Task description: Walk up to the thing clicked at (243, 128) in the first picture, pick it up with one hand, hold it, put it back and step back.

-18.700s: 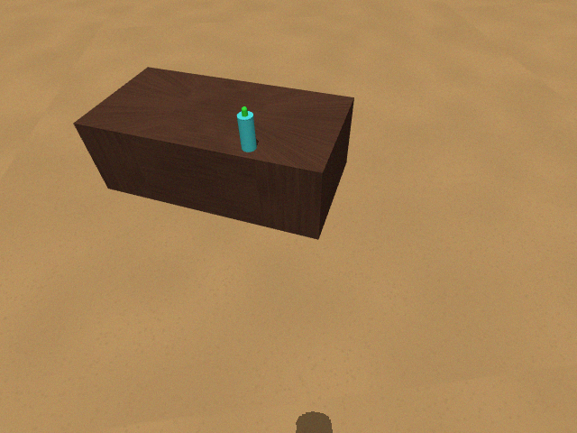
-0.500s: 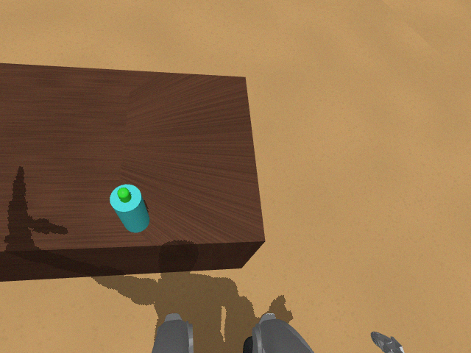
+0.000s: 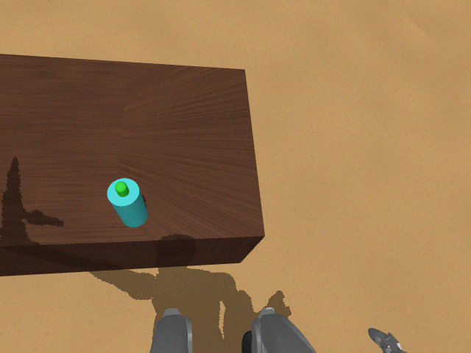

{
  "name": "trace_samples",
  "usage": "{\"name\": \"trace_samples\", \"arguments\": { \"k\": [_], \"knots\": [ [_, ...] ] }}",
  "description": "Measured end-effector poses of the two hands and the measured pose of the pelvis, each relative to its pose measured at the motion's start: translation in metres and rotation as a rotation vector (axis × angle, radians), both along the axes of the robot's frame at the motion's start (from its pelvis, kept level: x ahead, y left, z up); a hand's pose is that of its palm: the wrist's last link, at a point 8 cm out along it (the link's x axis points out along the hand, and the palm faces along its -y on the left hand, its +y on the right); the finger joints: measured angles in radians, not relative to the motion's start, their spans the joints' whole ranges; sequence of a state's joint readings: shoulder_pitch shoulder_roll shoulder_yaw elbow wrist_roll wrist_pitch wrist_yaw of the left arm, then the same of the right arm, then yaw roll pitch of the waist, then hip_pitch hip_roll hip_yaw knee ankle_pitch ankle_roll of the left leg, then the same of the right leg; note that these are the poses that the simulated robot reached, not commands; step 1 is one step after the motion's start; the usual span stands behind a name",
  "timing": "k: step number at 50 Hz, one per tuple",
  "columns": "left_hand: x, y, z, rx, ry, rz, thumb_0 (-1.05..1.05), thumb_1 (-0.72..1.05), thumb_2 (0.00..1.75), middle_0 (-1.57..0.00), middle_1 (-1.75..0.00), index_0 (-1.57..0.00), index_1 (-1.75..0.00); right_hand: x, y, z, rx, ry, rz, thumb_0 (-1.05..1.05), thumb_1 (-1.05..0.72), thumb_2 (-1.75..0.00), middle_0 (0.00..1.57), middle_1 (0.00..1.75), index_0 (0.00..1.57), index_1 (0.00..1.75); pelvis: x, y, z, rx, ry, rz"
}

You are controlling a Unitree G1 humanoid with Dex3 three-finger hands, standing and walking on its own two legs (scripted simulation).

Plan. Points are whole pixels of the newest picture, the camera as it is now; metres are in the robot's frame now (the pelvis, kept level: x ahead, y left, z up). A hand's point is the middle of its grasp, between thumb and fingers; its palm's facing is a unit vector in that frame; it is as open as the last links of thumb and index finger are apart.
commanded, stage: go down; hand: left
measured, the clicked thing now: (128, 202) +0.45 +0.19 -0.20
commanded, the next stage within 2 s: approach in 1.26 s
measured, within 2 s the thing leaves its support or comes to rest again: neither
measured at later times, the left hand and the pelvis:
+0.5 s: hand out of the picture +0.42 +0.40 +0.09, palm faces +0.19 -0.98 +0.02, open 17.3 cm; pelvis +0.00 +0.00 +0.00, yaw +0 degrees
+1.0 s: hand out of the picture +0.42 +0.40 +0.09, palm faces +0.19 -0.98 +0.02, open 17.3 cm; pelvis +0.00 +0.00 +0.00, yaw +0 degrees
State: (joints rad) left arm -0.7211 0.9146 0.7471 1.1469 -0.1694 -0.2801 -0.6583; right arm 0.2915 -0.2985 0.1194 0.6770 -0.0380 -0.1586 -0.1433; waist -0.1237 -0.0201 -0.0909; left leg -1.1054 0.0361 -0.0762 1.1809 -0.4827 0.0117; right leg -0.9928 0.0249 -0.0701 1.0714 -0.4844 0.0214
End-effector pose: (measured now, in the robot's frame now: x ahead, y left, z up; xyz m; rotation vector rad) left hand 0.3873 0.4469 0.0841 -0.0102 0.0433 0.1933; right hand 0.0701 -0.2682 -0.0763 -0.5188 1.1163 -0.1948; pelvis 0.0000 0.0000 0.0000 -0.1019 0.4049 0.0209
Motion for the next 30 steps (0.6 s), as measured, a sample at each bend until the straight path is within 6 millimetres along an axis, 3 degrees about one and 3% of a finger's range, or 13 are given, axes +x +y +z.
{"name": "trace_samples", "arguments": {
  "k": [30],
  "knots": [
    [-0.0006,0.0064,0.0060,0.000,-0.022,0.000,-0.01,-0.48,0.03,-0.06,-0.04,-0.05,-0.04,0.0030,0.0016,0.0012,-0.003,-0.011,0.004,0.01,-0.90,-0.89,0.21,0.30,0.21,0.30,0.0009,0.0014,-0.0004,-0.003,0.001,0.001]
  ]
}}
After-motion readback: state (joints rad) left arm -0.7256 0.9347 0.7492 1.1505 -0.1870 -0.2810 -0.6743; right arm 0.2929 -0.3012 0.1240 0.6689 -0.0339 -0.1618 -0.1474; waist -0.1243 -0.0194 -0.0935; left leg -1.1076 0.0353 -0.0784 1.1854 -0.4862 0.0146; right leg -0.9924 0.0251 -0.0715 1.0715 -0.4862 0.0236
